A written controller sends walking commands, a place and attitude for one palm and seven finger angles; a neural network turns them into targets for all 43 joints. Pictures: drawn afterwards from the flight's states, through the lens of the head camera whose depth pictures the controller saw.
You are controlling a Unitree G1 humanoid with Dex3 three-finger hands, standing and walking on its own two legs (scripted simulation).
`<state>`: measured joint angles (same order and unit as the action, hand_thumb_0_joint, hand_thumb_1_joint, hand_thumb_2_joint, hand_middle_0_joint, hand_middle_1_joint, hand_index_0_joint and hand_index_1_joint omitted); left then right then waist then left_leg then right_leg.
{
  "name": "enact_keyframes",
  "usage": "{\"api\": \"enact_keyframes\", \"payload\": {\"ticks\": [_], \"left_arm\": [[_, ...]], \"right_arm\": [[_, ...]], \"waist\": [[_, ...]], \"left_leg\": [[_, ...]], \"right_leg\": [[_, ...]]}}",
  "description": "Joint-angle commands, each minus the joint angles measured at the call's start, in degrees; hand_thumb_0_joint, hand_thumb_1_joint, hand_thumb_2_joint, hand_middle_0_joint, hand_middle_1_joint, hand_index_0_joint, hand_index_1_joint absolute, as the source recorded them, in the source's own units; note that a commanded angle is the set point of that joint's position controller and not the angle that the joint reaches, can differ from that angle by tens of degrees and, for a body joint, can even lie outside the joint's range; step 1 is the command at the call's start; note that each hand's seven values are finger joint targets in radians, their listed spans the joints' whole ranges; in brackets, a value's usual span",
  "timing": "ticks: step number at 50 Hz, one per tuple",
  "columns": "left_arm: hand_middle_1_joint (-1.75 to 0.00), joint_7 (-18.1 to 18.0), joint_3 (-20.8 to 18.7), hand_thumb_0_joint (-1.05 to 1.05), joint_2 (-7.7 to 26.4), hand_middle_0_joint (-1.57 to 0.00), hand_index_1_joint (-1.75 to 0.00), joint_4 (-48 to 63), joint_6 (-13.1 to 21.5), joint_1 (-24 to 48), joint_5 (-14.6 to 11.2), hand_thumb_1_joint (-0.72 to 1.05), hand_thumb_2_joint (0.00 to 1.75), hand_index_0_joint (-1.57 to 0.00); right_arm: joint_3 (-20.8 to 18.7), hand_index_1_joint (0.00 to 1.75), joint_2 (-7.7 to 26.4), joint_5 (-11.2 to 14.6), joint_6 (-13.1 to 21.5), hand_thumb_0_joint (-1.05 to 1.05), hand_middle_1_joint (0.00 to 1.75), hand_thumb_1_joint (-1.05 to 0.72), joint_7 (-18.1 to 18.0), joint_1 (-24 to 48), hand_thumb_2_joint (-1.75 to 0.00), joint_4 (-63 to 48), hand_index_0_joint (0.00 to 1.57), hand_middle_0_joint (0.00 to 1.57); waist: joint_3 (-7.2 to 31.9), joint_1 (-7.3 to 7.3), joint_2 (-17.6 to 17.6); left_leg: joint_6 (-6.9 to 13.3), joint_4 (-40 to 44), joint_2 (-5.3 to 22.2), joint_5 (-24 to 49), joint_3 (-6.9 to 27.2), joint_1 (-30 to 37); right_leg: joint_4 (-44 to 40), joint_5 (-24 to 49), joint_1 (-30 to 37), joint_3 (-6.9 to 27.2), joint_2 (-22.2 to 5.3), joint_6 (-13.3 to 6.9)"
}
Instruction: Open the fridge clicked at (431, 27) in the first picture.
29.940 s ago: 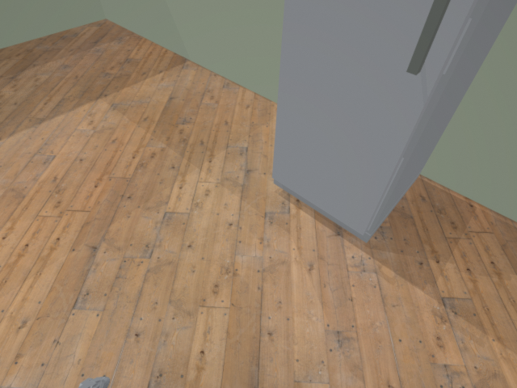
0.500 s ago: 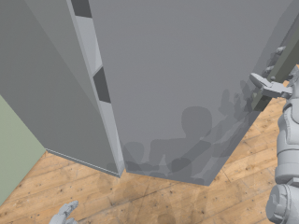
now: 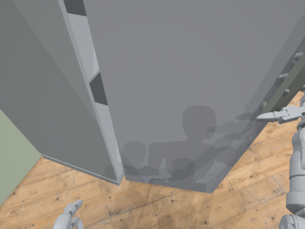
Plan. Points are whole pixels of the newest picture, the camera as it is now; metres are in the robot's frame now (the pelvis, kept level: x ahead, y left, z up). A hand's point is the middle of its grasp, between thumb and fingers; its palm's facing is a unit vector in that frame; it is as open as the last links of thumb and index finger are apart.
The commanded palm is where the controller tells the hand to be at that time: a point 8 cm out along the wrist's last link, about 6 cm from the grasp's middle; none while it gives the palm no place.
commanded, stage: slip the hand off the handle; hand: right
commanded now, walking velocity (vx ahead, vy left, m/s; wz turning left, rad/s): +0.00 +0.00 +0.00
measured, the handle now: (304, 57) +0.42 -0.28 +0.27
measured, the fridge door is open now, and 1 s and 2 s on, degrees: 80 76 76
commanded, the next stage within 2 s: draw the hand back to the body in 1.20 s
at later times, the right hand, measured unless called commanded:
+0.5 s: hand out of the picture +0.39 -0.34 +0.20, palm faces +0.40 +0.90 -0.15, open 14.7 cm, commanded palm +0.34 -0.37 +0.20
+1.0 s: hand out of the picture +0.30 -0.33 +0.20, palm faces +0.43 +0.89 -0.14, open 14.7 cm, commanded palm +0.26 -0.37 +0.20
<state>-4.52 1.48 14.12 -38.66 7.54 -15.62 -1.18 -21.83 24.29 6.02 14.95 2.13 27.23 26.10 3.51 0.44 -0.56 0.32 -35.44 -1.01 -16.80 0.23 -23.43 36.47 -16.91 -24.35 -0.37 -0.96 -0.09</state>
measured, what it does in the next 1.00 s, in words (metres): stands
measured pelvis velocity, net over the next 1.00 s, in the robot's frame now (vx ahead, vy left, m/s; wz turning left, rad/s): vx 0.01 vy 0.00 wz -0.04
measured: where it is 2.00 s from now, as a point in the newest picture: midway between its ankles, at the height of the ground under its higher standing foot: outside the picture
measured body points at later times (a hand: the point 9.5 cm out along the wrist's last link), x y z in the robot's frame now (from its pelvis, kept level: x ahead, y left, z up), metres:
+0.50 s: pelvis +0.03 -0.02 +0.00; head +0.05 -0.03 +0.45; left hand +0.16 +0.23 -0.10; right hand +0.36 -0.38 +0.21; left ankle +0.01 +0.12 -0.72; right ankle +0.02 -0.12 -0.73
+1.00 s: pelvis +0.01 +0.00 +0.00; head +0.01 +0.00 +0.45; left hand +0.18 +0.23 -0.09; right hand +0.27 -0.38 +0.21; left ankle +0.01 +0.12 -0.73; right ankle +0.02 -0.12 -0.73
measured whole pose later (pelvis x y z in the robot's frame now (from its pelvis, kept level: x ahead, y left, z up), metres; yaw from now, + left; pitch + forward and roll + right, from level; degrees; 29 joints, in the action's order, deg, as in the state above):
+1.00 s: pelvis +0.01 +0.00 +0.00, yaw -3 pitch +3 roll +1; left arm -7.0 2.5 14.0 -37.6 8.2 -14.1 -1.9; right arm -29.4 26.5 12.5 11.0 10.8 12.1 12.7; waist 3.7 -3.1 -0.9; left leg 0.3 -35.7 -0.2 -18.5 -2.2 -20.4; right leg 38.0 -18.3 -22.9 2.1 -0.1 -0.2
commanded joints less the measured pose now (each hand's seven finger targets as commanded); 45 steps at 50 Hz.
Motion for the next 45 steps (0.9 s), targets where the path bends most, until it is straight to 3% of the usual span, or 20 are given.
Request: {"api": "enact_keyframes", "payload": {"ticks": [1,3,6,7,8,11,15,18,19,20,24,25,28,31,34,35,38,40,44,45], "left_arm": [[-0.3,-1.2,-3.5,0.0,8.4,-0.2,-0.3,7.0,1.5,1.1,0.1,0.9,0.9,-0.2],[-0.3,-1.2,-3.5,0.0,8.3,-0.2,-0.3,7.2,1.0,0.9,0.2,0.9,0.9,-0.2],[-0.3,-0.7,-3.6,0.0,7.7,-0.2,-0.3,7.7,0.7,0.7,0.3,0.9,0.9,-0.2],[-0.3,-0.6,-3.9,0.0,7.8,-0.2,-0.3,8.0,0.7,0.3,0.4,0.9,0.9,-0.2],[-0.3,-0.4,-3.8,0.0,7.6,-0.2,-0.3,8.3,0.7,0.3,0.6,0.9,0.9,-0.2],[-0.3,-0.6,-4.2,0.0,7.9,-0.2,-0.3,7.7,0.7,-0.5,0.4,0.9,0.9,-0.2],[-0.3,-1.3,-4.0,0.0,8.5,-0.2,-0.3,6.6,0.5,-0.5,-0.2,0.9,0.9,-0.2],[-0.3,-1.9,-3.8,0.0,8.7,-0.2,-0.3,6.4,0.2,-0.2,-0.3,0.9,0.9,-0.2],[-0.3,-1.8,-3.6,0.0,8.5,-0.2,-0.3,6.6,0.2,-0.1,-0.2,0.9,0.9,-0.2],[-0.3,-1.8,-3.8,0.0,8.5,-0.2,-0.3,6.8,0.2,-0.3,0.0,0.9,0.9,-0.2],[-0.3,-1.4,-3.6,0.0,8.3,-0.2,-0.3,7.3,0.3,-0.9,0.6,0.9,0.9,-0.2],[-0.3,-1.2,-3.8,0.0,8.4,-0.2,-0.3,7.4,0.4,-1.1,0.8,0.9,0.9,-0.2],[-0.3,-0.8,-3.8,0.0,8.2,-0.2,-0.3,8.5,0.3,-0.6,0.8,0.9,0.9,-0.2],[-0.3,-0.8,-3.8,0.0,8.1,-0.2,-0.3,9.1,0.2,0.5,0.0,0.9,0.9,-0.2],[-0.3,-1.4,-3.5,0.0,8.5,-0.2,-0.3,9.6,0.2,2.0,-0.6,0.9,0.9,-0.2],[-0.3,-1.5,-3.3,0.0,8.4,-0.2,-0.3,9.7,0.3,2.3,-0.7,0.9,0.9,-0.2],[-0.3,-1.9,-3.0,0.0,7.8,-0.2,-0.3,10.2,1.1,3.3,-0.4,0.9,0.9,-0.2],[-0.3,-1.9,-2.8,0.0,7.5,-0.2,-0.3,10.2,2.0,3.7,0.0,0.9,0.9,-0.2],[-0.3,-2.6,-2.4,0.0,7.6,-0.2,-0.3,9.0,2.8,4.5,-0.3,0.9,0.9,-0.2],[-0.3,-3.0,-2.3,0.0,7.8,-0.2,-0.3,8.8,3.2,4.9,-0.4,0.9,0.9,-0.2]], "right_arm": [[-9.6,1.15,20.5,0.2,0.1,0.0,1.15,0.55,-2.2,19.4,-0.2,-10.8,0.25,0.25],[-10.6,1.15,21.9,-0.2,-0.8,0.0,1.15,0.55,-1.7,18.7,-0.2,-12.1,0.25,0.25],[-7.7,1.15,19.0,-0.8,-1.1,0.0,1.15,0.55,-0.4,19.0,-0.2,-16.1,0.25,0.25],[-8.4,1.15,19.8,-0.9,-0.4,0.0,1.15,0.55,0.0,18.6,-0.2,-18.2,0.25,0.25],[-6.0,1.15,17.3,-0.8,0.1,0.0,1.15,0.55,0.7,18.2,-0.2,-20.1,0.25,0.25],[-4.0,1.15,14.9,0.4,0.8,0.0,1.15,0.55,2.8,18.1,-0.2,-20.0,0.25,0.25],[-5.1,1.15,16.2,2.1,-1.1,0.0,1.15,0.55,5.0,18.5,-0.2,-16.5,0.25,0.25],[-8.1,1.15,19.7,2.1,-2.7,0.0,1.15,0.55,5.1,18.2,-0.2,-14.7,0.25,0.25],[-7.8,1.15,19.4,2.0,-2.8,0.0,1.15,0.55,5.2,18.8,-0.2,-14.6,0.25,0.25],[-10.0,1.15,21.8,1.8,-2.5,0.0,1.15,0.55,5.1,18.4,-0.2,-15.6,0.25,0.25],[-9.6,1.15,21.3,1.5,0.2,0.0,1.15,0.55,4.8,18.7,-0.2,-18.2,0.25,0.25],[-11.3,1.15,22.8,1.7,1.0,0.0,1.15,0.55,4.8,17.8,-0.2,-18.7,0.25,0.25],[-11.9,1.15,21.0,3.3,1.5,0.0,1.15,0.55,6.1,8.6,-0.2,-19.2,0.25,0.25],[-10.4,1.15,18.4,4.9,-1.0,0.0,1.15,0.55,7.8,5.3,-0.2,-19.3,0.25,0.25],[-13.8,1.15,20.9,6.3,-3.2,0.0,1.15,0.55,8.0,2.5,-0.2,-19.2,0.25,0.25],[-13.3,1.15,20.9,6.1,-3.4,0.0,1.15,0.55,8.0,4.2,-0.2,-20.7,0.25,0.25],[-12.2,1.15,20.3,5.8,-2.1,0.0,1.15,0.55,7.0,6.4,-0.2,-27.5,0.25,0.25],[-12.4,1.15,20.0,5.6,-0.4,0.0,1.15,0.55,6.5,3.8,-0.2,-29.6,0.25,0.25],[-11.4,1.15,19.0,6.1,0.4,0.0,1.15,0.55,7.2,3.5,-0.2,-26.0,0.25,0.25],[-11.5,1.15,19.6,6.4,0.3,0.0,1.15,0.55,7.6,4.7,-0.2,-25.8,0.25,0.25]], "waist": [[15.4,-1.67,0.5],[16.7,-2.23,-1.8],[18.4,-1.56,-5.5],[20.2,-1.78,-6.5],[20.1,-1.24,-6.8],[18.9,0.0,-4.9],[15.2,0.07,-4.1],[14.0,-0.9,-5.3],[14.6,-0.89,-6.0],[16.0,-1.45,-6.2],[19.0,-1.33,-7.2],[19.7,-1.7,-7.2],[20.6,-3.37,-6.8],[17.0,-2.87,-4.3],[12.0,-3.32,-2.3],[11.4,-3.03,-2.9],[12.4,-2.85,-6.0],[13.2,-3.04,-7.2],[9.4,-1.94,-4.4],[9.1,-1.91,-5.0]], "left_leg": [[0.3,4.4,0.4,14.5,-0.3,7.8],[0.7,3.8,0.2,16.7,-0.7,8.4],[1.0,2.8,-0.1,20.2,-1.2,7.3],[1.1,2.3,-0.3,20.9,-1.4,7.5],[1.1,2.2,-0.6,22.2,-1.5,6.9],[0.9,2.2,-1.0,20.7,-2.1,4.2],[1.1,3.0,-0.8,18.1,-2.4,2.9],[1.5,3.4,-0.6,15.8,-2.7,3.2],[1.5,3.2,-0.5,16.2,-2.6,3.1],[1.6,2.9,-0.6,16.5,-2.7,3.8],[1.6,2.0,-1.1,17.1,-2.8,3.3],[1.6,1.8,-1.1,17.3,-2.8,3.7],[1.6,1.6,-1.2,18.7,-2.8,6.2],[1.2,2.4,-1.0,17.7,-3.1,5.9],[1.2,3.7,-0.8,14.5,-3.0,5.8],[1.3,3.9,-0.7,13.3,-2.9,5.4],[1.4,4.1,-0.8,11.1,-2.6,4.8],[1.5,3.6,-0.9,10.9,-2.6,4.6],[1.1,5.0,-0.6,4.9,-2.2,2.7],[1.1,5.3,-0.5,3.5,-1.9,2.6]], "right_leg": [[-4.0,12.9,5.8,-1.2,1.7,-1.9],[-3.6,15.9,7.2,-1.1,1.6,-1.8],[-2.8,21.4,10.8,-0.7,1.5,-1.5],[-2.4,24.0,12.2,-0.2,1.3,-1.2],[-1.7,26.7,13.4,-0.1,1.2,-1.4],[-1.3,28.5,15.3,1.3,0.6,-0.7],[-2.2,24.8,13.6,2.1,0.9,-0.3],[-3.0,22.2,12.0,2.3,1.1,0.0],[-2.9,22.5,12.1,2.3,1.3,-0.1],[-2.8,23.3,12.4,2.5,1.3,0.1],[-1.8,27.6,14.7,3.3,1.0,0.8],[-1.6,27.8,14.8,3.3,1.0,0.9],[-1.5,29.4,14.3,2.8,1.0,0.8],[-2.6,25.1,11.8,2.3,1.0,0.4],[-4.2,17.3,8.1,1.8,1.3,-0.6],[-4.5,15.8,7.8,1.8,1.5,-0.6],[-4.4,14.6,9.8,2.0,1.6,-0.7],[-4.0,14.9,10.7,2.4,1.8,-0.7],[-4.8,7.1,7.9,2.3,1.8,-1.2],[-5.2,5.5,7.8,2.4,1.8,-1.2]]}}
